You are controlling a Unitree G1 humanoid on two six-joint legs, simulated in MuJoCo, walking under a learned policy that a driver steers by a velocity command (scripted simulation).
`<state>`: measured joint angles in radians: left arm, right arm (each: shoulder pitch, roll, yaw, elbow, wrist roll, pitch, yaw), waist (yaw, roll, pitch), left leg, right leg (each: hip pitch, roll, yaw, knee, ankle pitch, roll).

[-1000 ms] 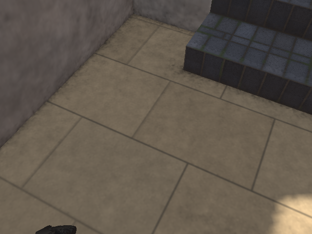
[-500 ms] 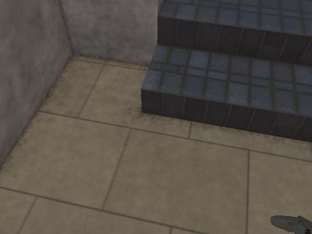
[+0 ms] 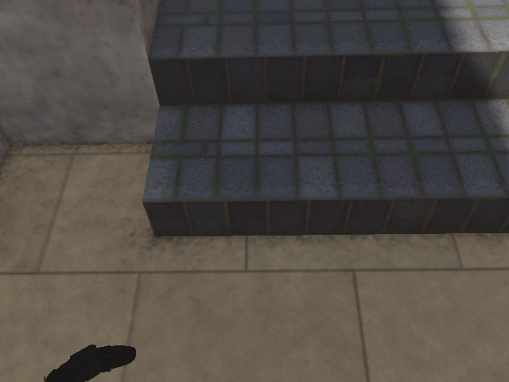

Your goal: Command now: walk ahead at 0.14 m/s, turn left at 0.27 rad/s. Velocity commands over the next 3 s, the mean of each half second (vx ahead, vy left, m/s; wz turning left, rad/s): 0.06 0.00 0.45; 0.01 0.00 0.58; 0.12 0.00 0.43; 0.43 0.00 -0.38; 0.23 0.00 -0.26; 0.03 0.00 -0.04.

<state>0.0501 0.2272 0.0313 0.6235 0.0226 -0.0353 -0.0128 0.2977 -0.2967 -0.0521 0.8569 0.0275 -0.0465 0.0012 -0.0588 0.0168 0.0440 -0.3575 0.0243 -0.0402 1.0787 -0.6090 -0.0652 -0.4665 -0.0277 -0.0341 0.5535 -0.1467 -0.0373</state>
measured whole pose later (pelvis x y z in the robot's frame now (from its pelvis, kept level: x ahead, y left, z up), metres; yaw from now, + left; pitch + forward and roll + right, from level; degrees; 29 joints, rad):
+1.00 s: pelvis +0.05 +0.01 +0.02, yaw +35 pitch +2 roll +0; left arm 0.14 0.25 0.07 0.75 0.01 0.01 0.05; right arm 0.21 -0.35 -0.11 0.63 0.02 0.07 -0.02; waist 0.00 0.05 0.04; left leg -0.54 -0.03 -0.07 1.10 -0.40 -0.09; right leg -0.23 -0.03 -0.04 0.43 -0.23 -0.01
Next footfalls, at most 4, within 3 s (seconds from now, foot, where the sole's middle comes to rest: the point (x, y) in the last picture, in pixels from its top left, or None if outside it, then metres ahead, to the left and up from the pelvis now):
0.30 left None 0.08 0.14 -0.76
0.78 right None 0.15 -0.07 -0.76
1.20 left None -0.01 0.15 -0.76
1.76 right None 0.34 0.12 -0.76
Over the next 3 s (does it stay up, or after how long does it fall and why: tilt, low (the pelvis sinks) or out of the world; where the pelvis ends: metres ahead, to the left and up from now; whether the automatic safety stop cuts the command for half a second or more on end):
stays up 0.52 0.26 0.01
